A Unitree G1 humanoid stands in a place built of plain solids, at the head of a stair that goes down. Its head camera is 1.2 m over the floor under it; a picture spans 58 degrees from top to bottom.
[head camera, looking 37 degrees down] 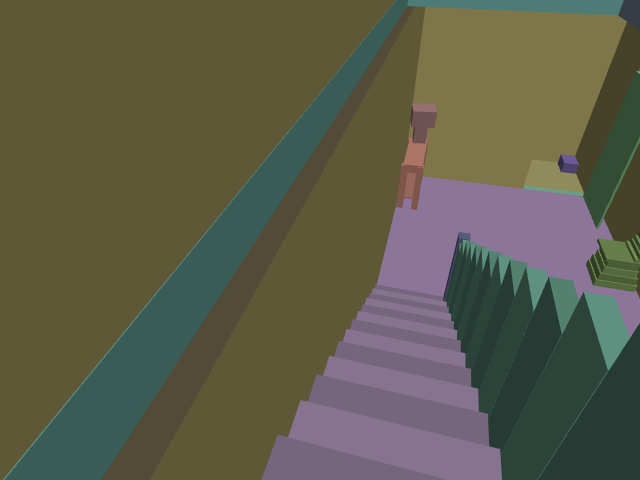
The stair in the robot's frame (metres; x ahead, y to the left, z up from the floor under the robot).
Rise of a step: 0.18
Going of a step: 0.27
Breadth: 0.85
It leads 15 degrees to the right of straight ahead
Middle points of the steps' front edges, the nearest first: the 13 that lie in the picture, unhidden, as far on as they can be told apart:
0.75 -0.25 -0.35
1.01 -0.32 -0.53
1.27 -0.39 -0.71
1.53 -0.46 -0.89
1.79 -0.53 -1.07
2.05 -0.61 -1.24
2.31 -0.68 -1.42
2.57 -0.75 -1.60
2.83 -0.82 -1.78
3.09 -0.89 -1.96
3.35 -0.96 -2.14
3.61 -1.03 -2.31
3.87 -1.10 -2.49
